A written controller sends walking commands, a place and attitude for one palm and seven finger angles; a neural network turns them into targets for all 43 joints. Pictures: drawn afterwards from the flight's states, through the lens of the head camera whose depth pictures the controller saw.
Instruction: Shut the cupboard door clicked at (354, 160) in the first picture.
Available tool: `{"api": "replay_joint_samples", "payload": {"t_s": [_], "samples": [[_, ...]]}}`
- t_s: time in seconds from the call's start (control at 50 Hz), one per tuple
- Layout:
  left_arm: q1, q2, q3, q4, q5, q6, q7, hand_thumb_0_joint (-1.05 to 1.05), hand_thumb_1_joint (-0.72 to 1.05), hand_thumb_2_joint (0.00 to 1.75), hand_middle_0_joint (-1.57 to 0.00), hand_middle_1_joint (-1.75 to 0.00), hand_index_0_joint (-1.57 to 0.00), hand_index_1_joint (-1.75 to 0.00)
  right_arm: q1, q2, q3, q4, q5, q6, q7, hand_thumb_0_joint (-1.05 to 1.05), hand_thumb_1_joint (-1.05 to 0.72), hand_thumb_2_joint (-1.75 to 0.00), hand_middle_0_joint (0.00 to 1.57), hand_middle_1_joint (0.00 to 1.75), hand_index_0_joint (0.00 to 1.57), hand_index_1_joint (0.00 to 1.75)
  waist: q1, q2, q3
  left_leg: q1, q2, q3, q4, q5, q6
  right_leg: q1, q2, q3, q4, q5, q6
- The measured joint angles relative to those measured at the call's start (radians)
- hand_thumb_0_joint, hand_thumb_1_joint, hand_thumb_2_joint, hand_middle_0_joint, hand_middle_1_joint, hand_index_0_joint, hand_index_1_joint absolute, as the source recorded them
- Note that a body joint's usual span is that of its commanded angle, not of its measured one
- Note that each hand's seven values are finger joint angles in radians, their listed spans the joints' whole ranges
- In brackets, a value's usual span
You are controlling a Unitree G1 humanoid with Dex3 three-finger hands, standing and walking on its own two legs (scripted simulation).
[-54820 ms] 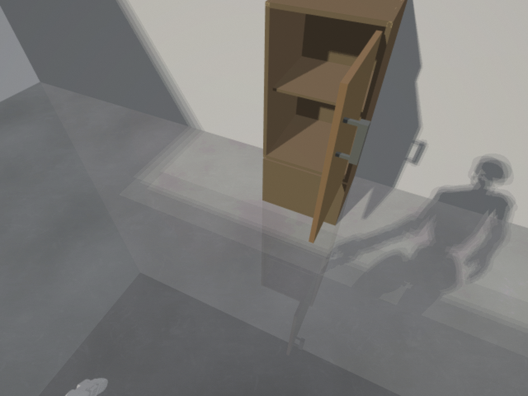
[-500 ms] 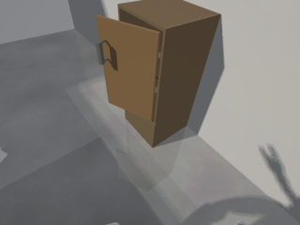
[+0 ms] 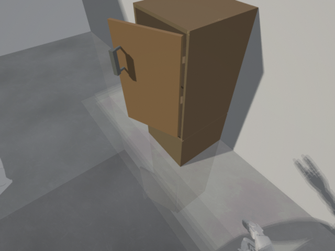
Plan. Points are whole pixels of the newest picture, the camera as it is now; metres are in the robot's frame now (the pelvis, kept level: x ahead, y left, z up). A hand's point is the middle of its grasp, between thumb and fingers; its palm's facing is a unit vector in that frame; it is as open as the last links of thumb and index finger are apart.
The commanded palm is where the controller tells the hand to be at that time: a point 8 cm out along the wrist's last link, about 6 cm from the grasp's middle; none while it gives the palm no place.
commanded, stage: stop stepping back and stand still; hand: left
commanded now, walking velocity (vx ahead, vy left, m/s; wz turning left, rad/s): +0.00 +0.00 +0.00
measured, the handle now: (117, 60) +0.90 +0.30 -0.02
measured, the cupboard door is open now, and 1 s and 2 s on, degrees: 23 23 23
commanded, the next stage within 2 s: let the arm hang, fingers relaxed in 0.20 s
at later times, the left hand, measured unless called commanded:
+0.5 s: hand out of the picture +0.13 +0.24 -0.07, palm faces +0.02 -0.91 -0.41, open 7.4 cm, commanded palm none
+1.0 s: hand out of the picture -0.16 +0.20 -0.16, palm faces +0.08 -0.97 -0.21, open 7.3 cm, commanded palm none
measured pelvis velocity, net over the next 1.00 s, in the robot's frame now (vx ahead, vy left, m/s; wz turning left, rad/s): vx -0.06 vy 0.03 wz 0.02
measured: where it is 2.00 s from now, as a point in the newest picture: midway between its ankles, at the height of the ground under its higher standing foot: outside the picture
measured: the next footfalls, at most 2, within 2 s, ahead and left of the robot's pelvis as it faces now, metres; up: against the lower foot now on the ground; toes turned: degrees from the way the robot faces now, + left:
none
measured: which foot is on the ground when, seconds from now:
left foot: down 0.00-1.00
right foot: down 0.00-1.00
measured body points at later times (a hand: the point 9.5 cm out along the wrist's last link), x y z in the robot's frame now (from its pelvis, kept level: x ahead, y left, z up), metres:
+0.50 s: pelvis -0.04 +0.02 -0.01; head -0.04 -0.02 +0.44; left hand +0.13 +0.29 -0.05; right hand +0.12 -0.25 -0.13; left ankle +0.05 +0.11 -0.73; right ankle -0.11 -0.09 -0.73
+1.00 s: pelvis -0.06 +0.03 +0.01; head -0.05 +0.03 +0.46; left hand -0.17 +0.25 -0.14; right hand -0.04 -0.20 -0.16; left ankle +0.05 +0.11 -0.73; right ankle -0.11 -0.09 -0.73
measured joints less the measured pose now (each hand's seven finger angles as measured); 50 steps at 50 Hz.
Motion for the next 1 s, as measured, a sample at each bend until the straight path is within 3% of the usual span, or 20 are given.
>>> {"api": "replay_joint_samples", "payload": {"t_s": [0.1, 0.18, 0.24, 0.3, 0.34, 0.4, 0.44, 0.5, 0.58, 0.62, 0.72, 0.82, 1.0], "samples": [[-0.087, -0.053, -0.058, 0.096, 0.006, 0.077, 0.002, 0.01, 0.89, 0.90, -0.21, -0.30, -0.21, -0.31, 0.004, -0.035, -0.017, -0.003, 0.008, 0.010, -0.018, 0.02, -0.90, -0.90, 0.21, 0.30, 0.21, 0.30, -0.005, -0.010, -0.013, 0.023, 0.002, -0.011, -0.006, -0.006, 0.000, 0.020, 0.004, -0.012, 0.006, 0.020, 0.023], [-0.094, -0.070, -0.088, 0.024, 0.011, 0.079, 0.000, 0.02, 0.89, 0.90, -0.21, -0.30, -0.21, -0.31, -0.011, -0.044, -0.020, -0.031, 0.005, -0.005, -0.023, 0.02, -0.90, -0.90, 0.21, 0.30, 0.21, 0.30, -0.019, -0.058, -0.009, -0.006, -0.001, -0.004, 0.020, -0.014, -0.003, 0.028, 0.001, -0.005, -0.039, -0.026, -0.022], [-0.068, -0.048, -0.088, -0.051, 0.011, 0.056, -0.002, 0.02, 0.89, 0.90, -0.21, -0.30, -0.21, -0.31, -0.021, -0.050, -0.027, -0.054, 0.001, -0.009, -0.022, 0.02, -0.90, -0.90, 0.21, 0.30, 0.21, 0.30, -0.039, -0.056, 0.004, -0.018, 0.009, -0.012, 0.026, -0.008, -0.003, 0.021, 0.012, -0.011, -0.046, -0.005, -0.023], [-0.025, 0.008, -0.045, -0.102, 0.004, 0.026, -0.001, 0.02, 0.89, 0.90, -0.21, -0.30, -0.21, -0.31, -0.020, -0.045, -0.031, -0.068, 0.002, 0.001, -0.020, 0.01, -0.90, -0.90, 0.21, 0.30, 0.20, 0.30, -0.048, -0.055, 0.005, -0.020, 0.013, -0.009, 0.019, 0.000, -0.003, 0.016, 0.015, -0.007, -0.050, 0.005, -0.018], [-0.101, 0.035, -0.107, 0.025, 0.023, 0.027, -0.033, 0.01, 0.89, 0.90, -0.21, -0.30, -0.21, -0.31, -0.021, -0.081, -0.037, -0.040, 0.013, -0.020, 0.015, 0.01, -0.90, -0.90, 0.20, 0.30, 0.20, 0.30, -0.032, -0.017, 0.007, -0.038, 0.014, -0.020, 0.042, 0.013, 0.004, -0.017, 0.013, -0.025, 0.008, 0.020, -0.008], [-0.241, -0.005, -0.257, 0.357, 0.045, 0.159, -0.100, 0.00, 0.90, 0.90, -0.20, -0.30, -0.20, -0.30, -0.050, -0.154, -0.034, 0.021, 0.002, 0.001, 0.050, 0.01, -0.90, -0.90, 0.21, 0.30, 0.20, 0.30, -0.021, 0.057, -0.011, -0.067, 0.001, -0.020, 0.077, -0.008, 0.021, -0.066, -0.004, -0.035, 0.094, -0.008, 0.006], [-0.303, -0.057, -0.332, 0.594, 0.056, 0.229, -0.128, 0.00, 0.90, 0.90, -0.20, -0.30, -0.20, -0.30, -0.075, -0.171, -0.028, 0.059, -0.007, 0.026, 0.056, 0.01, -0.90, -0.90, 0.21, 0.30, 0.20, 0.30, -0.022, 0.075, -0.007, -0.089, -0.012, -0.005, 0.104, -0.009, 0.030, -0.076, -0.021, -0.024, 0.105, -0.067, -0.005], [-0.327, -0.151, -0.428, 0.881, 0.068, 0.287, -0.153, 0.01, 0.91, 0.90, -0.20, -0.30, -0.19, -0.30, -0.065, -0.157, -0.021, 0.110, -0.019, 0.057, 0.059, 0.01, -0.90, -0.90, 0.20, 0.30, 0.20, 0.30, -0.042, 0.091, 0.017, -0.085, -0.013, -0.019, 0.100, 0.008, 0.027, -0.075, -0.020, -0.040, 0.114, -0.041, -0.004], [-0.266, -0.244, -0.489, 1.121, 0.073, 0.297, -0.154, 0.01, 0.91, 0.90, -0.20, -0.30, -0.20, -0.30, 0.009, -0.085, -0.009, 0.185, -0.036, 0.102, 0.068, 0.01, -0.91, -0.90, 0.20, 0.30, 0.20, 0.30, -0.039, 0.019, 0.049, -0.077, -0.022, -0.055, 0.132, -0.065, -0.004, -0.047, -0.014, -0.056, 0.105, -0.041, -0.015], [-0.237, -0.267, -0.483, 1.215, 0.071, 0.298, -0.138, 0.01, 0.93, 0.90, -0.20, -0.30, -0.20, -0.30, 0.045, -0.051, -0.004, 0.226, -0.039, 0.112, 0.070, 0.01, -0.91, -0.90, 0.21, 0.30, 0.20, 0.30, -0.031, -0.014, 0.076, -0.062, -0.014, -0.068, 0.114, 0.033, 0.002, -0.028, -0.001, -0.066, 0.100, -0.042, -0.017], [-0.192, -0.258, -0.466, 1.401, 0.061, 0.290, -0.135, 0.01, 0.96, 0.90, -0.20, -0.30, -0.20, -0.30, 0.102, 0.012, 0.001, 0.335, -0.035, 0.118, 0.058, 0.01, -0.90, -0.90, 0.21, 0.30, 0.21, 0.30, -0.006, -0.068, 0.112, -0.032, -0.013, -0.081, 0.073, 0.022, 0.020, 0.016, 0.008, -0.074, 0.021, 0.000, -0.011], [-0.158, -0.278, -0.461, 1.507, 0.063, 0.272, -0.141, 0.01, 0.94, 0.90, -0.20, -0.30, -0.20, -0.30, 0.108, 0.015, -0.020, 0.390, -0.030, 0.114, 0.041, 0.01, -0.90, -0.90, 0.21, 0.30, 0.21, 0.30, 0.006, -0.038, 0.115, -0.010, -0.024, -0.067, -0.030, 0.085, 0.032, 0.019, -0.001, -0.064, -0.054, 0.057, -0.004], [-0.121, -0.289, -0.455, 1.595, 0.069, 0.245, -0.126, 0.01, 0.92, 0.90, -0.20, -0.30, -0.20, -0.30, 0.069, 0.011, -0.041, 0.439, -0.027, 0.099, 0.032, 0.01, -0.91, -0.90, 0.21, 0.30, 0.21, 0.30, -0.005, 0.016, 0.064, 0.039, -0.035, -0.042, -0.119, 0.135, 0.037, 0.037, -0.014, -0.042, -0.093, 0.090, 0.008]]}}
